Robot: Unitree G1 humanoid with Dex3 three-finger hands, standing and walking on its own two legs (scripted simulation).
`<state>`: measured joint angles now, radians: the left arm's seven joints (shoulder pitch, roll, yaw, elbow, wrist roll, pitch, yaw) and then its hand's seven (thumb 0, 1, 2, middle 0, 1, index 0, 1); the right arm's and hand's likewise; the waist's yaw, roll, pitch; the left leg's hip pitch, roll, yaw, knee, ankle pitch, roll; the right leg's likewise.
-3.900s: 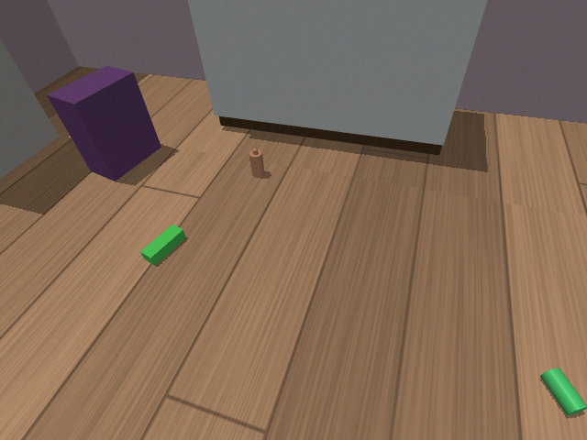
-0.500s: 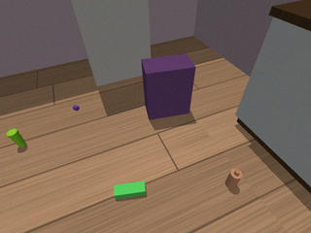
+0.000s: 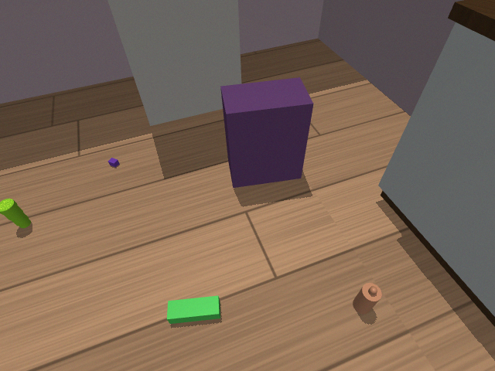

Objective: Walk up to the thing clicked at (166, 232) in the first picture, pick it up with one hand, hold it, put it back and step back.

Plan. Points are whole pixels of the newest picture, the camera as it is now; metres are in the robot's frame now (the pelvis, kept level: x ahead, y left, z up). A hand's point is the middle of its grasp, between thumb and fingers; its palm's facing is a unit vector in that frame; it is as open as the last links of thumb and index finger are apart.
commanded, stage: walk up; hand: left
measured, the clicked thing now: (194, 309) +0.46 +0.27 -0.72
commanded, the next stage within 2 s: stand in 1.48 s
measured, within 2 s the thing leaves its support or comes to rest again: neither
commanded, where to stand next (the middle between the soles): +0.06 +0.02 m, yaw +0 degrees
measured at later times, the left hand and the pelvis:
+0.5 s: hand out of the picture +0.11 +0.27 -0.13, palm faces +0.00 -0.93 -0.36, open 7.4 cm; pelvis +0.02 +0.00 +0.02, yaw +2 degrees
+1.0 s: hand out of the picture +0.09 +0.27 -0.12, palm faces +0.04 -0.93 -0.35, open 7.4 cm; pelvis +0.04 +0.01 +0.03, yaw +2 degrees
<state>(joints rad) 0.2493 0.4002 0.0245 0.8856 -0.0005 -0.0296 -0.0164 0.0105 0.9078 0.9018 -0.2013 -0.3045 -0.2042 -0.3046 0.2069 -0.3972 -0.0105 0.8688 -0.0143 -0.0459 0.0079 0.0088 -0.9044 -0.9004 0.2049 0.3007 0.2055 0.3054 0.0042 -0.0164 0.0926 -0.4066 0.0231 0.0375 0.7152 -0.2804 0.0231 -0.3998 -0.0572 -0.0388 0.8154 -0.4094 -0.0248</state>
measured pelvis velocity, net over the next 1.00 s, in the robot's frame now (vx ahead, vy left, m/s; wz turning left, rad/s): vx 0.04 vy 0.01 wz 0.04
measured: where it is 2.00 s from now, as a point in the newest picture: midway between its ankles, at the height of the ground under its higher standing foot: outside the picture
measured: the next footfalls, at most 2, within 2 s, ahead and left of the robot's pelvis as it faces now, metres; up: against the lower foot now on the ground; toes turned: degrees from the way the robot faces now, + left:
right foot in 0.02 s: +0.08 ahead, -0.14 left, +0.00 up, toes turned -2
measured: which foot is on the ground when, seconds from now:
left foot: down 0.00-1.00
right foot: up 0.00-0.00, down 0.02-1.00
